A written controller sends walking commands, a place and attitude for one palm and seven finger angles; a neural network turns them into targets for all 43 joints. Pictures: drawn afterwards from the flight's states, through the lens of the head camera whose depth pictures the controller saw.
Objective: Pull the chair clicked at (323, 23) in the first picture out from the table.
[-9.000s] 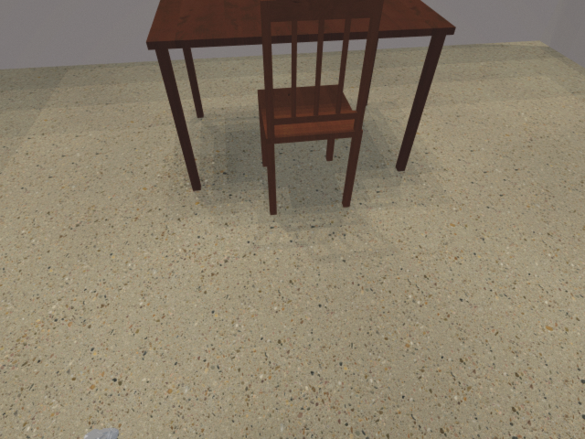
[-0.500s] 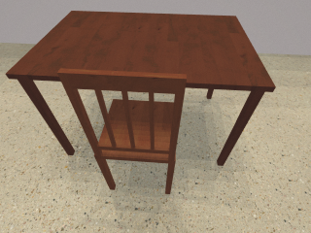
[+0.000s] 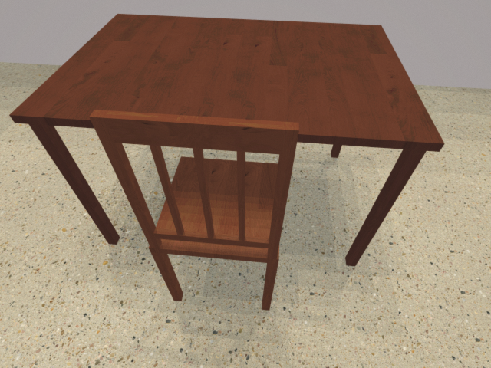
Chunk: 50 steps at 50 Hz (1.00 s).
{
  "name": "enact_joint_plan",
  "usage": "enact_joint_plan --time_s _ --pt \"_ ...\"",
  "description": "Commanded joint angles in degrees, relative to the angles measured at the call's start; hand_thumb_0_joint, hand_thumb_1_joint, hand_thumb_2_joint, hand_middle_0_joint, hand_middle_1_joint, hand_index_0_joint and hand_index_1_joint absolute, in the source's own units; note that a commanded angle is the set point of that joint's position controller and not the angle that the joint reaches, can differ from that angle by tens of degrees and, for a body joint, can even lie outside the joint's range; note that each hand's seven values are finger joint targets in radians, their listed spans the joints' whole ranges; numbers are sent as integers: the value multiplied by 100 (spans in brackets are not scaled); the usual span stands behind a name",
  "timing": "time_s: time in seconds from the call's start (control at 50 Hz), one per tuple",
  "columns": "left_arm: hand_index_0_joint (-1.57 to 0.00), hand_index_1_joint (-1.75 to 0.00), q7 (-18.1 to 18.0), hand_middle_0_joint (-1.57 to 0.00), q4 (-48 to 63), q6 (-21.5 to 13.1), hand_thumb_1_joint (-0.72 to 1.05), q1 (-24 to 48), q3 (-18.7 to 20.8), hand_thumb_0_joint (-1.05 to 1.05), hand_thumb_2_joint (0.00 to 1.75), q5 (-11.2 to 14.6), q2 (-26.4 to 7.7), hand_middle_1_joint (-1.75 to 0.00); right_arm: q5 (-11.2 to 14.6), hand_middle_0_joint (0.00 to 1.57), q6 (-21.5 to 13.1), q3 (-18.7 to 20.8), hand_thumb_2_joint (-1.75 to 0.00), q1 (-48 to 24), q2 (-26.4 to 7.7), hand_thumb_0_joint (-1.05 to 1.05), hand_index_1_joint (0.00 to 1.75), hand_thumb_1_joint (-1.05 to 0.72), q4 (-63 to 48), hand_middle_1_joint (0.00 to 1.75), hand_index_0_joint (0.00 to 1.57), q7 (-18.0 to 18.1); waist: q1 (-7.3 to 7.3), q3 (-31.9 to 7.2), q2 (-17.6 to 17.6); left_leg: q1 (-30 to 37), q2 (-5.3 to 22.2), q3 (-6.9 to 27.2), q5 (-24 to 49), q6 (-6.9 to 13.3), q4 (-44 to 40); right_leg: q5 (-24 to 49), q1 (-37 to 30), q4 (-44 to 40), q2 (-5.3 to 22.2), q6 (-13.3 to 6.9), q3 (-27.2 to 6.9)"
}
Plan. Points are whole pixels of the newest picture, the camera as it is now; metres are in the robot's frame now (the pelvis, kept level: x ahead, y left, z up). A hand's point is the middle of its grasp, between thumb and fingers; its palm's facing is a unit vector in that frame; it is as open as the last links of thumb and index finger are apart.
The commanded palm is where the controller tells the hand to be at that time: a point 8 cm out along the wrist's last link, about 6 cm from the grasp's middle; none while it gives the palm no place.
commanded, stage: look again from close up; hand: left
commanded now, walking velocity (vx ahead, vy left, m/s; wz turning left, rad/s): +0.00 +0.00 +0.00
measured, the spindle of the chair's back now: (205, 198) +0.50 +0.13 -0.08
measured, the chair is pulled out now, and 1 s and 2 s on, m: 0.00 0.00 0.00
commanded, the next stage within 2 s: none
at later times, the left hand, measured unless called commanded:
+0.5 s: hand out of the picture -0.01 +0.22 -0.18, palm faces +0.01 -0.98 -0.19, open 7.4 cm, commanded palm none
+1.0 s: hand out of the picture -0.07 +0.22 -0.18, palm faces +0.01 -0.99 -0.15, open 7.4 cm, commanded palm none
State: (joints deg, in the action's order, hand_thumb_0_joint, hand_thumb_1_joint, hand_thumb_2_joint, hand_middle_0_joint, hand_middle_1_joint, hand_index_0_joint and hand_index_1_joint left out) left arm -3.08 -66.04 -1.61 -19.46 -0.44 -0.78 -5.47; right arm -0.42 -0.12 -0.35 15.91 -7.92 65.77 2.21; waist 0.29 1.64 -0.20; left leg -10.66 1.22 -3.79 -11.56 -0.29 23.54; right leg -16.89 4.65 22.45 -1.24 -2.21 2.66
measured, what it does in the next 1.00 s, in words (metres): shifts its weight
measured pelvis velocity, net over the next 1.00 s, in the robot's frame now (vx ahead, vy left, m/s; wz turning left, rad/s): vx -0.03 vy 0.06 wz -0.01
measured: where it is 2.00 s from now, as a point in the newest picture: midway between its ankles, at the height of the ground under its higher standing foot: outside the picture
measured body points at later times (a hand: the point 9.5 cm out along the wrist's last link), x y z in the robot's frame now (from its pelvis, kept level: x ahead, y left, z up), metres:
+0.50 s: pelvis -0.02 +0.05 +0.00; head -0.02 +0.06 +0.44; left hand -0.01 +0.27 -0.17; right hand +0.00 -0.18 -0.16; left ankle +0.01 +0.12 -0.74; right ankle -0.05 -0.09 -0.74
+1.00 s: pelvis -0.03 +0.06 +0.00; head -0.03 +0.08 +0.45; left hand -0.07 +0.27 -0.17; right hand -0.03 -0.16 -0.16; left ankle +0.01 +0.12 -0.74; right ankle -0.05 -0.09 -0.74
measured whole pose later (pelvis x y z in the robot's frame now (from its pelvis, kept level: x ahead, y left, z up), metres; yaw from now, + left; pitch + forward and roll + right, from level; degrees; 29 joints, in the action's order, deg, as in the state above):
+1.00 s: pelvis -0.03 +0.06 +0.00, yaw -1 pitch -2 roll +0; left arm -2.6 -64.0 -0.7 -21.6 -1.3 -1.1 -7.8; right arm -0.2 -0.7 -0.7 16.6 -8.0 64.5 0.8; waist 0.3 1.0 1.9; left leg -12.3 -3.5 -5.0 -9.9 5.0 23.4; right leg -15.5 7.7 24.8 3.4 2.7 0.4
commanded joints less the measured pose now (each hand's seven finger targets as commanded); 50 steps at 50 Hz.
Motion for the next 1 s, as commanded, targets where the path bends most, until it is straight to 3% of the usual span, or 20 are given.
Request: enact_joint_plan --time_s 0.0,0.02,0.04,0.08,0.16,0.22,0.42,0.68,0.76,0.98 --pt "-20 -30 -145 -20 294 -257 90 -812 123 0 90 -21 -930 -30 -24 20 -182 74 -90 320 -291 0 30 -90 -723 30 20 -56 -193 -282 861 -501 136 141 -290 120 764 6303 -315 280 1317 223 -860" --pt "-20 -30 -120 -20 378 -240 90 -696 81 0 90 10 -815 -30 -30 20 -202 95 -90 437 -362 0 30 -90 -690 30 20 -38 -232 -740 792 -258 105 190 21 157 687 6199 -518 555 1184 13 -694" --pt "-20 -30 -95 -20 455 -219 90 -621 84 0 90 27 -817 -30 -13 20 -187 110 -90 409 -427 0 30 -90 -662 30 20 -31 -199 -751 633 -104 186 271 356 170 618 5280 -340 550 1079 -66 -675" --pt "-20 -30 -62 -20 544 -155 90 -550 72 0 90 11 -760 -30 -18 20 -175 104 -90 283 -463 0 30 -90 -689 30 20 -21 -145 -247 44 0 325 337 1007 161 567 3839 260 351 883 -111 -696" --pt "-20 -30 3 -20 634 -21 90 -358 46 0 90 -5 -786 -30 -20 20 -105 112 -90 108 -616 0 30 -90 -756 30 20 -61 -85 443 -50 -250 394 619 391 199 135 811 928 -19 645 -93 -678" --pt "-20 -30 30 -20 672 4 90 -333 38 0 90 -21 -822 -30 -33 20 -100 119 -90 75 -682 0 30 -90 -790 30 20 -96 -71 531 72 -354 371 712 -24 235 -46 110 1047 -134 599 -70 -671" --pt "-20 -30 66 -20 727 47 90 -291 33 0 90 -8 -898 -30 -24 20 -173 97 -90 117 -836 0 30 -90 -720 30 20 -105 -4 185 -51 -283 454 906 -23 325 -444 335 701 1 618 43 -489" --pt "-20 -30 65 -20 492 55 90 -499 -1 0 90 -19 -800 -30 19 20 -159 90 -90 232 -771 0 30 -90 -452 30 20 -107 7 372 61 -271 482 956 -469 334 -807 326 758 -133 667 111 -415" --pt "-20 -30 54 -20 427 38 90 -575 -14 0 90 -16 -766 -30 20 20 -171 91 -90 289 -760 0 30 -90 -390 30 20 -105 -14 186 8 -119 464 930 -270 322 -750 435 721 -124 694 124 -423" --pt "-20 -30 45 -20 311 56 90 -750 -23 0 90 -39 -647 -30 41 20 -143 105 -90 286 -669 0 30 -90 -304 30 20 -93 12 440 -5 -232 489 979 -714 326 -968 295 852 -158 677 153 -372"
